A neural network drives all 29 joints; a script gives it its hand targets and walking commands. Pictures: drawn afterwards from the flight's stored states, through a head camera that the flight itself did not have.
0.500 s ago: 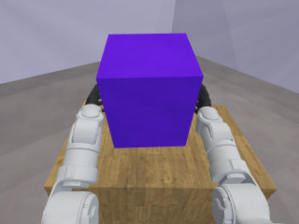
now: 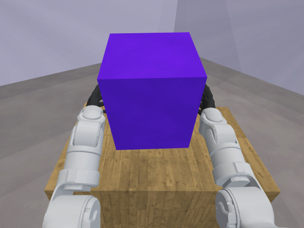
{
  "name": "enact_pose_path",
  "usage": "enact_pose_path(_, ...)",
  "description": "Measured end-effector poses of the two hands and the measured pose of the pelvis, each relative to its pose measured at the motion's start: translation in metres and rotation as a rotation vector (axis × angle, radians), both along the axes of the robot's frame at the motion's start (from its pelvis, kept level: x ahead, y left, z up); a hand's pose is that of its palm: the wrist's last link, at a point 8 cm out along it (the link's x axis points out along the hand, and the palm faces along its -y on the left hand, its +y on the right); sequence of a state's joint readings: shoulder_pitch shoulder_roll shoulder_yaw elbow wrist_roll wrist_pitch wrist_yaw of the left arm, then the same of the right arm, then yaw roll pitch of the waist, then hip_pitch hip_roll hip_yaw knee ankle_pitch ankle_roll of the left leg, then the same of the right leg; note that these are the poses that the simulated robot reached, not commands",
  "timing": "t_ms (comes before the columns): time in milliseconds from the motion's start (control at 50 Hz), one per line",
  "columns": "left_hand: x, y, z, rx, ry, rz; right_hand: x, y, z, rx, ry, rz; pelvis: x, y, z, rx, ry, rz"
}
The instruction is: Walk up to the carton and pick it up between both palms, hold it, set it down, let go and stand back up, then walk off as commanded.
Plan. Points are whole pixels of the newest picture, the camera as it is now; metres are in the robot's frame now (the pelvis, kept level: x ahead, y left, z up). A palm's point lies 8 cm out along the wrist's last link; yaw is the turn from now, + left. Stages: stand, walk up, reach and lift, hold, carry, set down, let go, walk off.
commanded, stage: hold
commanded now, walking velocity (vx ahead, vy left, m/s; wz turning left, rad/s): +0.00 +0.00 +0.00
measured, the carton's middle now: (151, 93) +0.41 +0.00 +0.22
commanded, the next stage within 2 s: none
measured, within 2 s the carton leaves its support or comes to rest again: neither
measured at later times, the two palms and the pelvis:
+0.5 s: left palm (94, 110) +0.36 +0.15 +0.19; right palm (206, 111) +0.37 -0.15 +0.20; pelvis +0.00 +0.00 +0.00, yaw +0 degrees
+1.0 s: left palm (95, 110) +0.36 +0.15 +0.19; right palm (206, 111) +0.37 -0.15 +0.19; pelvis +0.00 +0.00 +0.00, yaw +0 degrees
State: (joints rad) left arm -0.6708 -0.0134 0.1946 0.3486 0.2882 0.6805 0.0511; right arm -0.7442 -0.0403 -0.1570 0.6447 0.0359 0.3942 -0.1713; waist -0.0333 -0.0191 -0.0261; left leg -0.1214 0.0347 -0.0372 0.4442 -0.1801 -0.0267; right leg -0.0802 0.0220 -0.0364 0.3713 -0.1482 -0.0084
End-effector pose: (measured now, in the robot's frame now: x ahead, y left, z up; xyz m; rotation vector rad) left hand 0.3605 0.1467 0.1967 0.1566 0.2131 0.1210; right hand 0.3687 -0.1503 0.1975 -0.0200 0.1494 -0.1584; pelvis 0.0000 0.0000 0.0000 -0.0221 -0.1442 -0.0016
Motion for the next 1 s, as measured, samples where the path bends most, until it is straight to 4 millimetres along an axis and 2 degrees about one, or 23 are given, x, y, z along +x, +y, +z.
enact_pose_path(100,-0.001,0.0,0.002,-0.001,-0.007,0.0,-0.001,0.0,0.002,0.0,-0.007,0.0,0.0,0.0,0.0,0.0,-0.001,0.0)
enact_pose_path(220,0.0,0.0,-0.005,0.004,0.02,-0.001,0.0,0.0,-0.006,0.0,0.019,0.0,0.0,0.0,0.0,0.0,-0.001,0.0)
enact_pose_path(580,0.0,0.0,-0.001,0.002,0.001,-0.001,0.0,0.0,-0.001,0.0,-0.002,0.0,0.0,0.0,0.0,0.0,-0.001,0.001)
enact_pose_path(740,0.001,0.0,-0.007,0.004,0.023,-0.002,0.001,0.0,-0.007,0.0,0.018,-0.001,0.0,0.0,0.0,0.0,0.0,0.001)
enact_pose_path(1000,0.002,-0.001,-0.004,0.003,0.009,-0.001,0.003,-0.001,-0.004,0.0,0.002,0.0,0.001,-0.001,0.0,0.001,0.0,0.001)
